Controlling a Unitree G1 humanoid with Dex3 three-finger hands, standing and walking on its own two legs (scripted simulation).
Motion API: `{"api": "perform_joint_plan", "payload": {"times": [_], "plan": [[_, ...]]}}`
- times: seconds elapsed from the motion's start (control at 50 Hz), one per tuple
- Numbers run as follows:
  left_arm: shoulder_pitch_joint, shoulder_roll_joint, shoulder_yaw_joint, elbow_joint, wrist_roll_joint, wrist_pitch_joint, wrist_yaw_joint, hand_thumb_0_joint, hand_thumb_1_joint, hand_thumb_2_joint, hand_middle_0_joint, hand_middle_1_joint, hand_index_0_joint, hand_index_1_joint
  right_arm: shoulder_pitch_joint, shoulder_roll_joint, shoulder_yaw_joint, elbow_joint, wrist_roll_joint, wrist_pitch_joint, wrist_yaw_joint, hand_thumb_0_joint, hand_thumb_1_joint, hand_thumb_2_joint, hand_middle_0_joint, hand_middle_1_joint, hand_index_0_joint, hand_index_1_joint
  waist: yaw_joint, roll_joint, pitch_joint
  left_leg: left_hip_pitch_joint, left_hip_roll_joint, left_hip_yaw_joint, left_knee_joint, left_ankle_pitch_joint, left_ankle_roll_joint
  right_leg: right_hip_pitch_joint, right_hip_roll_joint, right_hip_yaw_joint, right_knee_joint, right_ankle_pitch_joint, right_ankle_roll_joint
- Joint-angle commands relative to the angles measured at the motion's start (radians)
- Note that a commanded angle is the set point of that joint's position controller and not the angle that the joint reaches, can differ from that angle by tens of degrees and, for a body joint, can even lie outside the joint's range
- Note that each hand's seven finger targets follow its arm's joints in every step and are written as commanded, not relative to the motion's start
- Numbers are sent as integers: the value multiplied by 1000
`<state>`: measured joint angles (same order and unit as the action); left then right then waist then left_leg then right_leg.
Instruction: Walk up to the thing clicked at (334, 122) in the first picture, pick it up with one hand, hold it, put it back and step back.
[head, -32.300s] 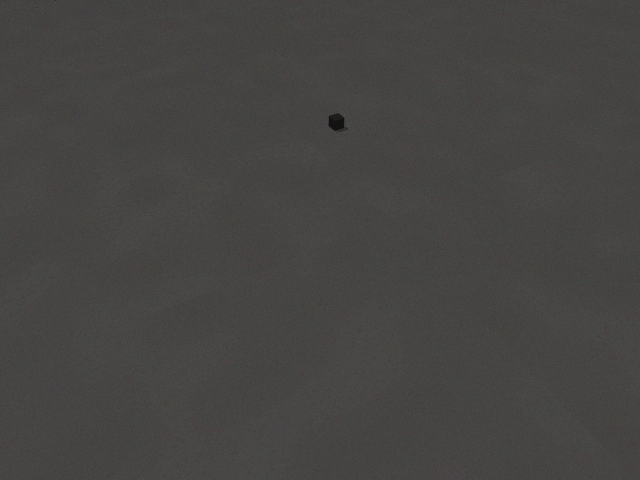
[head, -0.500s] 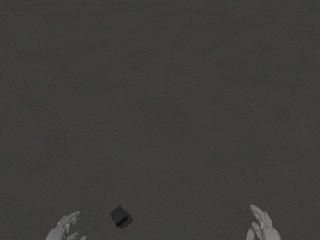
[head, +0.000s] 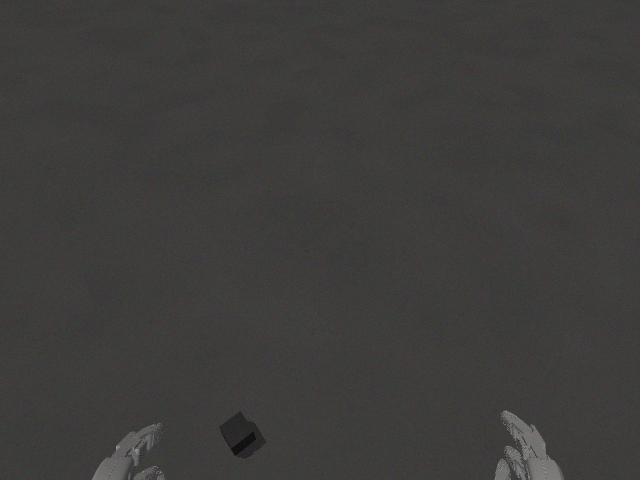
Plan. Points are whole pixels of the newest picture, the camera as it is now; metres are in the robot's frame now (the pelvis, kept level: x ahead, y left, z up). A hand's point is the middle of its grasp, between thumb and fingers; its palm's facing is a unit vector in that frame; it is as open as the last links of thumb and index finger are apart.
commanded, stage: home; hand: left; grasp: from above
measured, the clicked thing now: (237, 433) +0.43 +0.22 -0.68
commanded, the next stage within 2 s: stand in 0.18 s
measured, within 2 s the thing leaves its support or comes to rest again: neither
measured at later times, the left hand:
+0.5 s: hand out of the picture +0.13 +0.22 -0.10, palm faces +0.02 -0.94 -0.33, open 7.4 cm
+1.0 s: hand out of the picture +0.04 +0.24 -0.10, palm faces +0.04 -0.94 -0.34, open 7.4 cm
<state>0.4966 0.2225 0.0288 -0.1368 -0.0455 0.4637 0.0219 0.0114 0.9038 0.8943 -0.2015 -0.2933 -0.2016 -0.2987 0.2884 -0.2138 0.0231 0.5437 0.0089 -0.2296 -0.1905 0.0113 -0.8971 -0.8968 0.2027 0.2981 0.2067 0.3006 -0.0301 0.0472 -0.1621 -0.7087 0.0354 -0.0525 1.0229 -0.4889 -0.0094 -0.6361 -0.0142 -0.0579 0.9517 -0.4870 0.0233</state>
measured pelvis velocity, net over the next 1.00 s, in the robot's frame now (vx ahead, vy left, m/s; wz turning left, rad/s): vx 0.00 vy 0.00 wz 0.01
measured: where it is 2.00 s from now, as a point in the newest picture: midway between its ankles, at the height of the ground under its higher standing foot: outside the picture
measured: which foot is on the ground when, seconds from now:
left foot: down 0.00-1.00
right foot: down 0.00-1.00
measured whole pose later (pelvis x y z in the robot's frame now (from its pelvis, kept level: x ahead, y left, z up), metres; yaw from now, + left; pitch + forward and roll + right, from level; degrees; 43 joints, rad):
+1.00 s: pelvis +0.00 +0.00 +0.06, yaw +1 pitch -4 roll +0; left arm 0.18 0.29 0.03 1.09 0.03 0.01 0.03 0.01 0.91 0.90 -0.20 -0.30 -0.20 -0.30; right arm 0.14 -0.28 -0.03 1.09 -0.02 0.00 -0.02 0.00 -0.90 -0.90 0.20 0.30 0.21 0.30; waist 0.03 0.01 0.07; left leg -0.15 -0.01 -0.02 0.42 -0.21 0.00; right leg -0.10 -0.05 -0.04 0.40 -0.23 0.04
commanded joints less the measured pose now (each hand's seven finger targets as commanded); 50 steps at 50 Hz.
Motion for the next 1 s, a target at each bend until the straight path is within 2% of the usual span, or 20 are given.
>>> {"api": "perform_joint_plan", "payload": {"times": [0.0,0.08,0.1,0.16,0.2,0.24,0.26,0.28,0.3,0.34,0.38,0.44,0.48,0.52,0.56,0.66,0.76,0.84,0.9,0.98], "plan": [[-39,125,74,-231,-2,-58,7,0,900,899,-200,-298,-200,-298,-69,-128,-49,-161,-1,-61,-5,0,-900,-900,200,300,200,300,2,39,-77,118,-25,-1,-192,171,14,25,35,-16,-147,164,-24],[-21,112,58,-203,-3,-50,5,0,900,899,-200,-298,-200,-298,-69,-126,-47,-165,0,-59,-6,0,-899,-900,200,300,200,300,-11,5,-68,119,-29,11,-172,201,19,25,35,-14,-154,190,-19],[13,87,46,-165,-4,-45,4,0,900,899,-200,-298,-200,-298,-68,-124,-45,-164,0,-58,-5,0,-899,-900,200,300,200,300,-10,-6,-77,117,-29,10,-172,208,19,31,35,-15,-150,194,-21],[-34,129,76,-236,-4,-53,7,0,900,899,-200,-298,-200,-298,-70,-127,-48,-169,1,-56,-6,0,-899,-900,200,300,200,300,-1,4,-81,112,-27,9,-173,202,17,28,37,-18,-149,185,-22],[-2,98,51,-179,0,-50,5,0,899,899,-200,-298,-200,-298,-68,-124,-47,-165,-2,-57,-4,0,-899,-900,200,300,200,300,-11,-1,-77,116,-26,8,-172,211,17,24,38,-19,-143,194,-22],[-22,107,62,-205,-4,-54,5,0,899,899,-200,-298,-200,-298,-72,-127,-49,-171,1,-57,-6,0,-899,-900,200,300,200,300,-10,5,-82,117,-26,10,-171,208,17,24,37,-16,-145,192,-22],[-306,193,61,146,112,-270,45,0,900,900,-200,-300,-200,-300,-130,-248,-87,76,-118,50,54,0,-901,-899,200,299,200,299,67,-80,150,132,2,-23,-248,390,60,204,-38,51,-196,207,-57],[-207,217,81,326,118,-339,36,0,900,900,-200,-300,-200,-301,-133,-256,-104,94,-123,90,86,0,-900,-900,200,300,200,300,68,-124,71,185,-3,12,-240,382,79,236,-62,124,-235,202,-89],[-192,226,79,369,114,-372,29,0,900,900,-200,-300,-200,-301,-122,-257,-107,63,-126,109,103,0,-900,-900,200,300,200,300,44,-115,78,215,-7,-5,-246,352,78,189,-57,153,-257,206,-108],[-230,228,59,459,121,-412,20,0,900,900,-200,-300,-200,-301,-120,-238,-105,112,-93,124,141,0,-900,-900,200,300,200,300,48,-67,26,276,-14,-7,-276,327,72,278,-82,153,-239,261,-96],[-274,220,63,545,102,-418,12,0,900,900,-200,-300,-200,-301,-145,-219,-102,143,-64,136,168,0,-900,-900,200,300,200,300,59,-98,58,307,-20,-3,-310,264,68,257,-82,142,-294,197,-75],[-320,220,63,666,100,-438,15,0,900,900,-200,-300,-200,-301,-145,-221,-113,197,-62,156,183,0,-900,-900,200,300,200,300,53,-93,89,338,-9,-25,-380,174,70,250,-84,134,-357,78,-63],[-310,201,58,740,97,-452,14,0,900,900,-200,-300,-200,-301,-154,-239,-117,228,-69,162,181,0,-900,-900,200,300,200,300,61,3,105,337,25,-82,-475,129,76,295,-54,85,-339,137,-45],[-299,203,59,806,94,-464,13,0,900,900,-200,-300,-200,-301,-171,-238,-116,249,-66,169,178,0,-900,-900,200,300,200,300,66,15,113,359,37,-97,-515,167,74,333,-52,74,-358,195,-39],[-295,206,58,866,90,-476,15,0,900,900,-200,-300,-200,-301,-157,-236,-112,281,-62,173,172,0,-900,-900,200,300,200,300,66,9,103,402,43,-91,-513,313,69,386,-66,79,-391,276,-37],[-296,227,52,988,77,-481,23,0,900,900,-200,-300,-200,-301,-126,-251,-106,365,-49,184,158,0,-900,-900,200,300,200,300,46,-19,99,520,41,-57,-544,528,54,457,-86,90,-466,442,-40],[-305,239,44,1084,75,-476,26,0,900,900,-200,-300,-200,-301,-150,-263,-101,422,-40,200,155,0,-900,-900,200,300,200,300,46,-38,145,548,49,-57,-613,450,49,490,-94,86,-550,396,-31],[-319,251,40,1134,76,-477,26,0,900,900,-200,-300,-200,-301,-160,-265,-97,457,-36,203,154,0,-900,-900,200,300,200,300,46,-38,164,574,56,-57,-653,463,42,505,-100,88,-589,388,-29],[-329,253,37,1165,78,-477,25,0,900,900,-200,-300,-200,-301,-177,-266,-94,477,-35,206,156,0,-900,-900,200,300,200,300,48,-38,186,566,59,-63,-688,408,36,512,-99,81,-617,344,-25],[-348,261,37,1191,76,-483,23,0,900,900,-200,-300,-200,-301,-182,-270,-93,500,-32,207,158,0,-900,-900,200,300,200,300,45,-51,178,580,60,-57,-698,423,36,536,-107,89,-645,370,-22]]}}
